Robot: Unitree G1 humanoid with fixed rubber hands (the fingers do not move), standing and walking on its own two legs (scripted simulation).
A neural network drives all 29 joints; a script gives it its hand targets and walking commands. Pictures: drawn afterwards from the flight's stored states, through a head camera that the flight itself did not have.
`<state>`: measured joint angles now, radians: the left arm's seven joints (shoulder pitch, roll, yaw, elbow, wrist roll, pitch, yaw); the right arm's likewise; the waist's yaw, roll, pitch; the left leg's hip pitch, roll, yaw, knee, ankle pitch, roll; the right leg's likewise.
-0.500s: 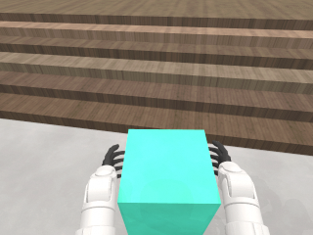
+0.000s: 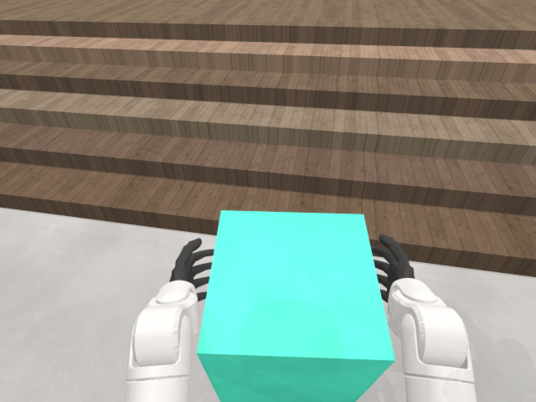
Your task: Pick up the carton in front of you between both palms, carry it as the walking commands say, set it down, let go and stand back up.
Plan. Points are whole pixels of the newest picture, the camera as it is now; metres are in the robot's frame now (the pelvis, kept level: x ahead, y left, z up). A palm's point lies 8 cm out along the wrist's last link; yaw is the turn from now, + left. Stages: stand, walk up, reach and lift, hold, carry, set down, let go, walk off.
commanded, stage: carry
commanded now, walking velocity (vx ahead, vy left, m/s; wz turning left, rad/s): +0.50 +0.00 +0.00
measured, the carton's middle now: (288, 313) +0.28 -0.01 +0.02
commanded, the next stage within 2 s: none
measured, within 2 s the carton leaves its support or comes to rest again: neither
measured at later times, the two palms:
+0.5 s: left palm (230, 184) +0.52 +0.10 +0.09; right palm (383, 183) +0.51 -0.20 +0.08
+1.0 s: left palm (235, 94) +0.89 +0.11 +0.12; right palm (345, 89) +0.87 -0.19 +0.13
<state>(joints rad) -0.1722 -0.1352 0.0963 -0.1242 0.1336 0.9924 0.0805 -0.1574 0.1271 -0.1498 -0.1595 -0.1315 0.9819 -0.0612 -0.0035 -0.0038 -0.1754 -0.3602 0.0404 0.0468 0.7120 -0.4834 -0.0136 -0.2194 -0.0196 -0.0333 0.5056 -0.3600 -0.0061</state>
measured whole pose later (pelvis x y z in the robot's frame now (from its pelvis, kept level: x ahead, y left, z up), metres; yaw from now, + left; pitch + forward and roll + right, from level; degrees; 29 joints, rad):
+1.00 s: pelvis +0.59 -0.03 -0.02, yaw -3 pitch +3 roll +1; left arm -0.31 -0.07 0.14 -0.48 0.01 1.28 0.15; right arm -0.33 0.12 -0.14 -0.47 -0.03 1.26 -0.16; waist -0.02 -0.04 -0.05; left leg -0.52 0.02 0.23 0.63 -0.16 0.11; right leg -0.09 -0.07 -0.12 0.87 -0.50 -0.02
